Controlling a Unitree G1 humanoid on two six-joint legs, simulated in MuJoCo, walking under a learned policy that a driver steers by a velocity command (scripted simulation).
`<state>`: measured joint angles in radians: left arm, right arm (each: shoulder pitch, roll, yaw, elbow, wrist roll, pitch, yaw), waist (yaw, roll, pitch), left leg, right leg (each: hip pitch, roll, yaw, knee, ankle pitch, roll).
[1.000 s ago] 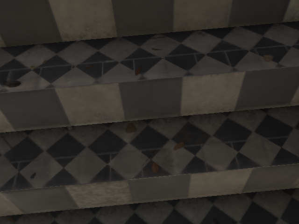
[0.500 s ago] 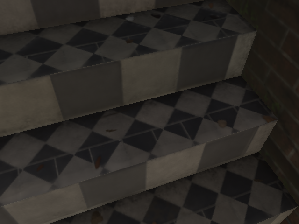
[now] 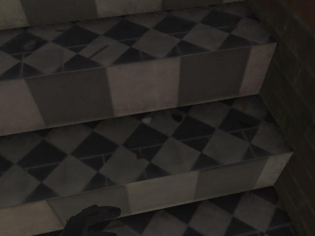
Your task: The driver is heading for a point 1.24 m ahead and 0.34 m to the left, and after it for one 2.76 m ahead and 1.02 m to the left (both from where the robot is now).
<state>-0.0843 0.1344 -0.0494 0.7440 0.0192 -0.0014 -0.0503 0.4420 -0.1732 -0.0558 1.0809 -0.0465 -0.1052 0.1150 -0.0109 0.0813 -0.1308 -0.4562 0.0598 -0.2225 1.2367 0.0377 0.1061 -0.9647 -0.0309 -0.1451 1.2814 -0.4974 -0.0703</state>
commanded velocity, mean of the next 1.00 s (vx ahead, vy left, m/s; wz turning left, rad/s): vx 0.50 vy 0.00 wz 0.48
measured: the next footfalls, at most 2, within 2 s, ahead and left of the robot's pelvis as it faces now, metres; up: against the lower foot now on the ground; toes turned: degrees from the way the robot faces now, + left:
left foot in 0.40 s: +0.31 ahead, +0.11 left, +0.21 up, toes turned +14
right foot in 0.84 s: +0.60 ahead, -0.05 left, +0.41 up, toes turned +30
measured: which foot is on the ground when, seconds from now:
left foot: up 0.00-0.38, down 0.40-0.86, up 0.88-1.00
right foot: down 0.00-0.44, up 0.46-0.82, down 0.84-1.00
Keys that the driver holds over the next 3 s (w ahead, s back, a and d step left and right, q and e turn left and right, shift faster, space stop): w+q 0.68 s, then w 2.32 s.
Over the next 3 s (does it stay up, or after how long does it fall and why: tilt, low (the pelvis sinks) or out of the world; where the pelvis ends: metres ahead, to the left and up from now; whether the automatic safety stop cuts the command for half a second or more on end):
stays up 1.36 0.48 1.29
